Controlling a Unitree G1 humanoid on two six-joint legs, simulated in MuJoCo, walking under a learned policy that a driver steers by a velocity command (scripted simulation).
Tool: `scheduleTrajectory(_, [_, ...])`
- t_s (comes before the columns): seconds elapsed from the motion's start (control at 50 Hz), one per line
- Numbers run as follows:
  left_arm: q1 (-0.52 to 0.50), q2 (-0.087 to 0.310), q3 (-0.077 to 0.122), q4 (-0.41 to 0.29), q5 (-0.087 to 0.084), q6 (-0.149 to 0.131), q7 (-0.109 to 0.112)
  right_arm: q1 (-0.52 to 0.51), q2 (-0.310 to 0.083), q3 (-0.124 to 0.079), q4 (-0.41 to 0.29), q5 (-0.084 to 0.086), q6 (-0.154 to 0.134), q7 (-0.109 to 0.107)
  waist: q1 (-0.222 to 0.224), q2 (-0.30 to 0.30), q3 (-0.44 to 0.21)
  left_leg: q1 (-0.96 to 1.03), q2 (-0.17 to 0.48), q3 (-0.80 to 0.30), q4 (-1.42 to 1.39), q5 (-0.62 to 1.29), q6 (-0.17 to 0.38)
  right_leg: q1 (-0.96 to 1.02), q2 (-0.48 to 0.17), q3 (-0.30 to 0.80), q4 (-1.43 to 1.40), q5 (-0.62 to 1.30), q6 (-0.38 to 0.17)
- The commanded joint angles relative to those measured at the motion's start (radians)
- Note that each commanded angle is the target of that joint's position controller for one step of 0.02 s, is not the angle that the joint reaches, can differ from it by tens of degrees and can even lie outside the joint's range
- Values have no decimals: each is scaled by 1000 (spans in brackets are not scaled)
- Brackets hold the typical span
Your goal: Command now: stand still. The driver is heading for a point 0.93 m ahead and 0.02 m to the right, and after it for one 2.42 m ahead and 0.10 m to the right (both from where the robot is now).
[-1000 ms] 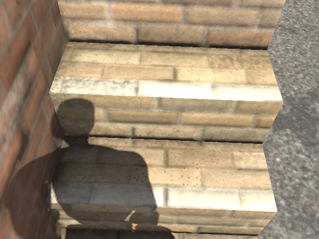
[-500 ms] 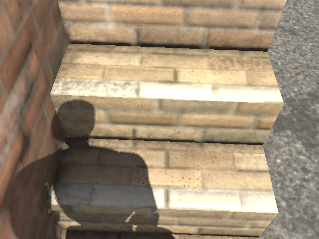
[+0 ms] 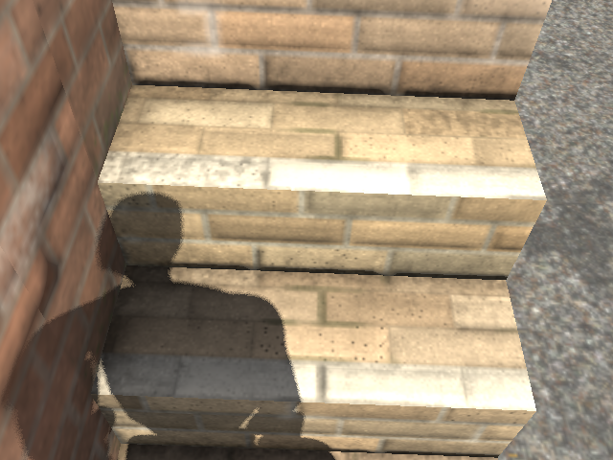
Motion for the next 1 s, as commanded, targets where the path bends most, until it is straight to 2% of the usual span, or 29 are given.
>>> scheduleTrajectory(0.02, [117, 32, 2, 15, 1, 0, -1, 145, -47, -5, 18, 0, 1, 3, 1, 31, 68, -70, 34, -21, -133, 181, 61, 10, -4, -3, -92, 95, -51])
scheduleTrajectory(0.04, [122, 36, 4, 18, -2, 1, 2, 141, -56, -6, 16, 0, -1, -2, -1, 23, 67, -71, 38, -20, -136, 170, 60, 12, -3, -3, -93, 84, -47])
scheduleTrajectory(0.08, [117, 32, 2, 15, 1, 1, 0, 146, -47, -5, 18, -1, 1, 3, 1, 31, 68, -69, 34, -20, -133, 181, 61, 10, -4, -3, -92, 95, -51])
scheduleTrajectory(0.1, [122, 36, 4, 18, -2, 1, 2, 142, -55, -6, 15, 0, -1, -2, -1, 23, 67, -71, 38, -19, -136, 170, 60, 12, -3, -3, -93, 84, -47])
scheduleTrajectory(0.16, [118, 32, 2, 16, 1, 1, -1, 147, -47, -5, 18, -1, 1, 4, 1, 30, 68, -68, 34, -19, -133, 180, 61, 10, -4, -3, -92, 95, -51])
scheduleTrajectory(0.18, [123, 36, 4, 18, -3, 1, 2, 143, -55, -7, 15, -1, -1, -2, -2, 23, 68, -70, 38, -18, -136, 168, 61, 10, -3, -3, -93, 82, -46])
scheduleTrajectory(0.24, [118, 32, 2, 16, 1, 1, -1, 148, -47, -5, 18, -1, 1, 4, 1, 29, 69, -68, 35, -18, -133, 178, 61, 9, -4, -3, -93, 94, -51])
scheduleTrajectory(0.56, [116, 31, 1, 15, 1, 0, 1, 151, -43, -5, 18, -1, 1, 1, 1, 31, 73, -72, 35, -17, -134, 170, 60, 8, -4, -3, -93, 92, -49])
scheduleTrajectory(0.58, [65, 183, 51, -48, 47, -3, 23, 153, -204, -61, -12, -57, 7, -32, -29, 80, 31, -116, 144, -180, -165, -336, 224, -115, -26, 61, 12, -289, -160])
scheduleTrajectory(0.6, [-29, 172, 54, -99, 60, -10, 49, 116, -245, -76, -43, -79, 1, -61, -49, 125, 73, -107, 215, -314, -253, -419, 295, -242, -19, 80, 59, -268, -182])
scheduleTrajectory(0.62, [-64, 116, 50, -131, 50, -12, 67, 201, -241, -87, -20, -83, -6, -79, -84, 195, 39, 21, 303, -465, -350, -412, 362, -356, 2, 43, 181, -124, -163])
scheduleTrajectory(0.64, [-40, 43, 33, -135, 27, -10, 81, 288, -220, -91, 11, -77, -11, -88, -110, 244, 60, 158, 411, -592, -443, -319, 409, -504, -27, 50, 340, 17, -139])
scheduleTrajectory(0.66, [-50, 17, 35, -141, 12, -10, 99, 312, -187, -83, 13, -68, -17, -92, -112, 190, 85, 185, 422, -557, -464, -103, 401, -565, -48, 68, 478, -9, -118])
scheduleTrajectory(0.68, [-76, 28, 41, -168, 0, 2, 106, 256, -150, -75, 1, -67, -21, -91, -89, 142, 78, 148, 375, -458, -471, -18, 350, -549, -57, 64, 562, -70, -102])
scheduleTrajectory(0.7, [-137, 52, 50, -212, 4, 12, 95, 118, -142, -71, -57, -45, -21, -89, -58, 88, 69, 60, 294, -281, -471, -5, 275, -418, -52, 26, 428, -251, -85])
scheduleTrajectory(0.72, [-154, 48, 48, -229, 14, 22, 81, 25, -154, -70, -91, -32, -21, -93, -25, 93, 48, -46, 244, -194, -458, -7, 236, -241, -40, 20, 307, -370, -70])
scheduleTrajectory(0.74, [-82, 26, 37, -200, 11, 18, 80, 53, -175, -77, -72, -39, -8, -90, -9, 91, 34, -99, 225, -167, -428, -14, 215, -79, -28, 34, 210, -212, -67])
scheduleTrajectory(0.76, [63, 39, 57, -202, 7, -25, 56, -62, -291, -106, -117, 70, 0, -204, 117, 217, 7, 26, 164, -114, -245, 112, 166, -43, -29, -22, -177, -2, -126])
scheduleTrajectory(0.78, [54, 49, 62, -179, 4, -38, 55, 45, -255, -94, -104, 87, 4, -231, 75, 75, -24, 27, 133, -56, -104, 240, 139, 81, 54, -89, -297, 83, -111])
scheduleTrajectory(0.8, [115, 85, 79, -169, 6, -36, 67, 74, -240, -89, -108, 90, -3, -232, 97, 14, -46, -78, 119, -24, 60, 274, 125, 241, 47, -69, -344, 155, -110])
scheduleTrajectory(0.82, [253, 162, 102, -153, 23, -38, 76, -32, -222, -80, -177, 96, -16, -222, 173, -129, -108, -253, 104, -12, 272, 159, 81, 451, -97, 96, -370, 253, -119])
scheduleTrajectory(0.84, [202, 244, 116, -171, 43, -30, 88, -45, -125, -44, -215, 124, 2, -216, 139, -312, -116, -337, 61, -5, 320, -54, 6, 406, -291, 280, -378, 346, -219])
scheduleTrajectory(0.86, [153, 174, 100, -191, 58, -30, 86, -73, -180, -52, -212, 107, 20, -213, 126, -121, -48, -292, 79, -58, 384, -96, -26, 284, -298, 280, -398, 311, -242])
scheduleTrajectory(0.88, [117, 150, 87, -201, 72, -34, 87, -84, -175, -54, -227, 100, 30, -206, 89, -56, -27, -266, 67, -71, 433, -61, -38, 216, -290, 257, -385, 394, -245])
scheduleTrajectory(0.92, [-27, 185, 84, -255, 69, -47, 86, 2, -166, -56, -231, 93, 52, -202, -9, -44, -33, -215, 68, -77, 625, -92, -47, 83, -270, 184, -351, 468, -258])
scheduleTrajectory(0.94, [-78, 194, 84, -275, 60, -41, 80, 6, -160, -58, -240, 79, 64, -202, -42, -31, -45, -223, 61, -71, 711, -77, -47, 42, -247, 136, -353, 391, -231])
scheduleTrajectory(0.96, [-123, 212, 92, -303, 59, -44, 65, 25, -158, -60, -249, 69, 78, -211, -48, -44, -36, -205, 55, -76, 785, -94, -52, -32, -264, 108, -341, 347, -233])
scheduleTrajectory(0.98, [-121, 212, 89, -318, 63, -51, 52, 32, -162, -60, -262, 58, 82, -223, -47, -64, -22, -178, 49, -75, 795, -103, -58, -88, -272, 105, -343, 372, -241])
scheduleTrajectory(1.0, [-116, 209, 84, -314, 66, -57, 50, -1, -169, -55, -292, 46, 85, -231, -50, -51, 26, -183, 65, -81, 611, -105, -66, -91, -236, 69, -347, 312, -202])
